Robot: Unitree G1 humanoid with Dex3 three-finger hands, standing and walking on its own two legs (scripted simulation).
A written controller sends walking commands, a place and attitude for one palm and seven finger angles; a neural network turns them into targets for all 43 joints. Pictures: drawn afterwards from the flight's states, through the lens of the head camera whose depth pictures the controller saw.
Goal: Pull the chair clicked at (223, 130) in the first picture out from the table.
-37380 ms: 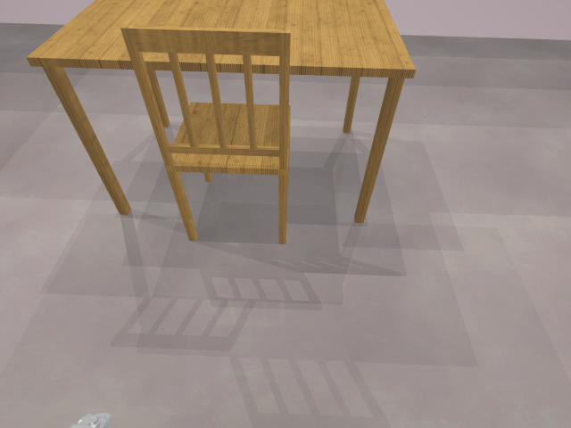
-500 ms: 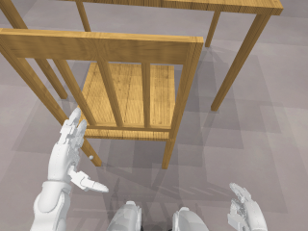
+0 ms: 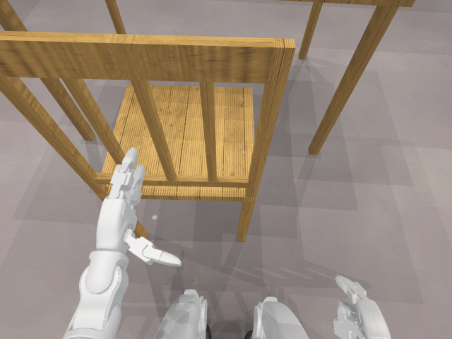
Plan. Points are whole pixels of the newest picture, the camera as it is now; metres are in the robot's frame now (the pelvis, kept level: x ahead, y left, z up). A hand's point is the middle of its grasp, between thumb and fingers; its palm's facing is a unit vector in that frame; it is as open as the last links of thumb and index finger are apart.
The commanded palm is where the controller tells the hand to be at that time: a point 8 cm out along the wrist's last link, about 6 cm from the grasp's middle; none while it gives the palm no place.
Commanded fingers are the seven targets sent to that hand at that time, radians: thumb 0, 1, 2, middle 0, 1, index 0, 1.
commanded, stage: aim the fingers beside a spindle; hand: left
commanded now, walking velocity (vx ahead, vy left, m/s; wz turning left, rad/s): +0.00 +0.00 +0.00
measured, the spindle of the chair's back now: (159, 139) +0.47 +0.15 +0.02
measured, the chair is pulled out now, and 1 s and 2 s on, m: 0.32 0.32 0.32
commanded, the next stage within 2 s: push the fingers through the gap in 0.68 s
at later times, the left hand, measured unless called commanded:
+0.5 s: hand (161, 213) +0.32 +0.13 +0.02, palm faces -0.02 -1.00 -0.03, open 16.9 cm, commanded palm +0.30 +0.18 +0.02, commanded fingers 0.00 -0.50 0.30 -0.06 -0.08 -0.06 -0.08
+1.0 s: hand (163, 205) +0.34 +0.13 +0.02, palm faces -0.02 -1.00 -0.04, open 16.9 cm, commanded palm +0.32 +0.18 +0.02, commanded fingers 0.00 -0.50 0.30 -0.06 -0.08 -0.06 -0.08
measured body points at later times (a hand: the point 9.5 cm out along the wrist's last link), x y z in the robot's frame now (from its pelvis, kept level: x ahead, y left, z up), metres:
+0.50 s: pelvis +0.00 -0.01 +0.00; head +0.11 -0.01 +0.43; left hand +0.32 +0.18 +0.02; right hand +0.16 -0.25 -0.11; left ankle +0.03 +0.09 -0.63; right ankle +0.01 -0.09 -0.63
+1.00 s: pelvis +0.00 +0.00 -0.01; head +0.11 +0.00 +0.43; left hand +0.33 +0.18 +0.02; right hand +0.16 -0.25 -0.12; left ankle +0.03 +0.09 -0.63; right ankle +0.01 -0.09 -0.63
